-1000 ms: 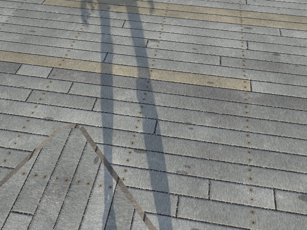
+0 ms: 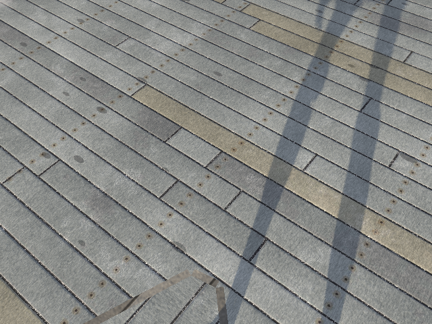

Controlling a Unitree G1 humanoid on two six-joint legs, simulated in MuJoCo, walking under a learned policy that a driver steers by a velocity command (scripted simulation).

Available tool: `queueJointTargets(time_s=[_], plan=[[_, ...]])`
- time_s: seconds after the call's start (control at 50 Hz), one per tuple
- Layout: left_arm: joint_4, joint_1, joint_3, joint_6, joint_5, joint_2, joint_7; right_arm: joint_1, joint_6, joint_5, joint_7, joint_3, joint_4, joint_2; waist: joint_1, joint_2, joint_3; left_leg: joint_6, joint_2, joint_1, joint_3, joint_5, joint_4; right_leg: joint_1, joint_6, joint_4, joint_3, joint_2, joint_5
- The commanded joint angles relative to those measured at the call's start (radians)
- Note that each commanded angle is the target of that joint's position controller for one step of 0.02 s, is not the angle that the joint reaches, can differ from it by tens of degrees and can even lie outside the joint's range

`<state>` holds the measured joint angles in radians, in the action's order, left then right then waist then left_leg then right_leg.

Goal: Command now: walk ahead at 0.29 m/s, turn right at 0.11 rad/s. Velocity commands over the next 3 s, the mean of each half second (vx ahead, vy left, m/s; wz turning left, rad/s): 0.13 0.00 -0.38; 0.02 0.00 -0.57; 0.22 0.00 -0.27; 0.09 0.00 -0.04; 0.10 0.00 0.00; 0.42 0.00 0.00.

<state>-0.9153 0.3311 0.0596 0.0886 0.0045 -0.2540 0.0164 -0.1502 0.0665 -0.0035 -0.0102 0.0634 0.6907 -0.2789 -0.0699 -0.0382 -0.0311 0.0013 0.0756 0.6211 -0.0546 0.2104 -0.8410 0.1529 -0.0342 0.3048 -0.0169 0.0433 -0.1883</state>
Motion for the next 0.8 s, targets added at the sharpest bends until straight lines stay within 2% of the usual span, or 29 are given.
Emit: queueJointTargets(time_s=[0.02,0.08,0.12,0.14,0.16,0.18,0.2,0.22,0.24,0.26,0.3,0.34,0.38,0.44,0.48,0.52,0.54,0.56,0.58,0.6,0.62,0.64,0.66,0.7,0.74,0.8], plan=[[0.065,-0.055,0.037,-0.002,0.016,-0.187,-0.014,0.028,0.015,0.003,0.007,-0.001,-0.063,-0.022,0.036,0.131,0.078,0.024,-0.059,-0.148,0.042,-0.18,0.179,0.021,-0.15,-0.043,0.115,-0.194,0.621],[0.054,-0.023,0.04,-0.025,0.027,-0.197,-0.022,0.085,0.014,0.004,0.01,0.009,-0.085,-0.055,0.031,0.147,0.078,0.012,-0.09,-0.188,0.017,-0.199,0.299,-0.021,-0.124,0.032,0.171,-0.207,0.528],[0.069,-0.057,0.039,-0.035,0.032,-0.194,-0.03,0.025,0.019,-0.003,0.009,0.025,-0.069,-0.089,0.08,0.148,0.099,-0.017,-0.091,-0.314,0.011,-0.271,0.41,-0.006,-0.085,0.119,0.208,-0.193,0.436],[0.078,-0.055,0.033,-0.034,0.028,-0.169,-0.03,-0.024,0.022,-0.013,0.001,0.038,-0.057,-0.124,0.1,0.125,0.131,-0.048,-0.053,-0.436,-0.002,-0.385,0.454,0.039,-0.049,0.206,0.195,-0.147,0.387],[0.115,-0.067,0.015,-0.027,0.004,-0.112,-0.029,-0.116,0.019,-0.035,-0.014,0.055,-0.057,-0.198,0.13,0.009,0.241,-0.118,0.132,-0.66,-0.141,-0.738,0.386,0.18,-0.001,0.425,0.15,-0.076,0.131],[0.1,0.113,-0.009,-0.025,-0.003,-0.038,-0.026,-0.125,-0.003,-0.04,-0.017,0.055,-0.071,-0.219,0.074,-0.222,0.381,-0.284,0.399,-0.887,-0.357,-1.024,0.315,0.403,0.053,0.712,0.086,0.014,-0.539],[0.092,0.123,0.01,-0.036,0.019,-0.133,-0.027,-0.137,-0.022,-0.021,-0.01,0.045,-0.072,-0.164,0.104,-0.191,0.433,-0.309,0.392,-0.835,-0.408,-0.79,0.368,0.449,0.068,0.838,0.117,-0.026,-0.555],[0.106,0.048,0.027,-0.054,0.029,-0.173,-0.033,-0.096,-0.029,-0.01,-0.009,0.033,-0.075,-0.122,0.104,-0.125,0.324,-0.275,0.322,-0.758,-0.331,-0.601,0.407,0.512,0.082,0.901,0.098,-0.055,-0.489],[0.113,0.01,0.03,-0.076,0.025,-0.165,-0.043,-0.038,-0.035,-0.004,-0.012,0.024,-0.072,-0.1,0.087,-0.09,0.247,-0.245,0.275,-0.661,-0.266,-0.456,0.446,0.533,0.098,0.905,0.08,-0.081,-0.424],[0.114,0.005,0.037,-0.101,0.018,-0.166,-0.052,0.012,-0.039,-0.007,-0.012,0.019,-0.073,-0.09,0.067,-0.093,0.192,-0.236,0.253,-0.549,-0.215,-0.347,0.489,0.503,0.114,0.902,0.08,-0.101,-0.373],[0.131,0.016,0.036,-0.134,0.013,-0.133,-0.058,0.077,-0.038,-0.027,-0.012,0.027,-0.065,-0.109,0.03,-0.12,0.129,-0.233,0.208,-0.358,-0.11,-0.244,0.564,0.39,0.126,0.875,0.046,-0.102,-0.285],[0.155,0.0,0.035,-0.142,0.009,-0.114,-0.057,0.097,-0.034,-0.028,-0.016,0.031,-0.055,-0.11,0.024,-0.119,0.12,-0.238,0.204,-0.32,-0.044,-0.224,0.583,0.353,0.119,0.797,0.029,-0.106,-0.234],[0.182,-0.043,0.029,-0.142,0.005,-0.1,-0.046,0.105,-0.033,-0.021,-0.023,0.035,-0.045,-0.118,0.034,-0.107,0.132,-0.238,0.212,-0.328,-0.002,-0.231,0.579,0.312,0.103,0.681,0.023,-0.119,-0.182],[0.216,-0.09,0.028,-0.141,0.004,-0.115,-0.024,0.097,-0.042,-0.01,-0.027,0.046,-0.028,-0.147,0.049,-0.106,0.153,-0.234,0.241,-0.358,0.023,-0.235,0.566,0.246,0.078,0.555,-0.003,-0.116,-0.143],[0.232,-0.096,0.035,-0.145,0.005,-0.133,-0.011,0.088,-0.05,0.003,-0.024,0.051,-0.016,-0.163,0.049,-0.108,0.151,-0.212,0.257,-0.385,0.031,-0.209,0.536,0.206,0.053,0.468,-0.024,-0.104,-0.137],[0.221,-0.054,0.044,-0.145,0.001,-0.136,-0.003,0.092,-0.059,0.023,-0.024,0.052,-0.001,-0.164,0.019,-0.087,0.145,-0.152,0.232,-0.364,0.075,-0.122,0.456,0.098,0.009,0.297,-0.062,-0.066,-0.042],[0.214,-0.027,0.055,-0.145,-0.005,-0.159,-0.007,0.049,-0.065,0.024,-0.023,0.047,0.02,-0.136,0.019,-0.034,0.128,-0.089,0.192,-0.309,0.119,-0.022,0.367,0.028,-0.024,0.209,-0.03,-0.056,0.02],[0.228,-0.016,0.079,-0.143,-0.008,-0.257,-0.024,0.011,-0.07,0.0,-0.017,0.035,0.023,-0.082,0.048,0.218,0.09,0.017,0.076,-0.134,0.235,0.178,0.097,-0.059,-0.105,0.064,0.254,-0.242,0.245],[0.272,-0.047,0.086,-0.135,-0.024,-0.342,-0.029,0.064,-0.068,-0.024,-0.021,0.03,-0.032,-0.077,0.048,0.392,0.058,0.077,-0.07,0.105,0.177,0.462,-0.14,-0.075,-0.286,0.03,0.534,-0.435,0.432],[0.277,-0.031,0.079,-0.112,-0.049,-0.306,-0.021,0.139,-0.065,-0.016,-0.028,0.042,-0.045,-0.118,-0.01,0.274,0.114,0.06,-0.068,0.109,0.036,0.448,-0.275,-0.033,-0.323,0.0,0.53,-0.42,0.324],[0.279,-0.069,0.072,-0.094,-0.043,-0.284,-0.02,0.133,-0.068,0.002,-0.032,0.051,-0.039,-0.132,0.022,0.22,0.098,0.039,-0.053,0.111,0.002,0.353,-0.309,-0.019,-0.267,0.002,0.453,-0.362,0.251],[0.288,-0.129,0.066,-0.088,-0.019,-0.254,-0.025,0.096,-0.073,-0.001,-0.042,0.056,-0.012,-0.132,0.055,0.165,0.095,0.035,-0.039,0.111,-0.01,0.268,-0.299,-0.014,-0.208,0.016,0.394,-0.314,0.198],[0.298,-0.165,0.054,-0.09,-0.001,-0.222,-0.031,0.081,-0.078,-0.009,-0.048,0.061,0.0,-0.141,0.067,0.173,0.093,0.042,-0.036,0.095,-0.014,0.22,-0.29,0.002,-0.182,0.022,0.363,-0.296,0.216],[0.309,-0.171,0.043,-0.095,-0.004,-0.2,-0.043,0.055,-0.073,-0.009,-0.045,0.061,0.005,-0.129,0.083,0.169,0.125,0.055,-0.06,0.029,-0.009,0.154,-0.307,0.02,-0.179,0.033,0.327,-0.257,0.288],[0.313,-0.149,0.045,-0.097,-0.002,-0.203,-0.051,0.058,-0.066,0.0,-0.041,0.055,0.002,-0.109,0.075,0.155,0.14,0.064,-0.072,0.028,-0.014,0.12,-0.231,-0.024,-0.18,0.046,0.326,-0.243,0.312],[0.319,-0.131,0.055,-0.106,0.004,-0.222,-0.059,0.094,-0.059,0.002,-0.033,0.042,-0.011,-0.087,0.054,0.166,0.137,0.08,-0.083,-0.002,-0.028,0.105,-0.06,-0.054,-0.181,0.061,0.357,-0.232,0.261]])
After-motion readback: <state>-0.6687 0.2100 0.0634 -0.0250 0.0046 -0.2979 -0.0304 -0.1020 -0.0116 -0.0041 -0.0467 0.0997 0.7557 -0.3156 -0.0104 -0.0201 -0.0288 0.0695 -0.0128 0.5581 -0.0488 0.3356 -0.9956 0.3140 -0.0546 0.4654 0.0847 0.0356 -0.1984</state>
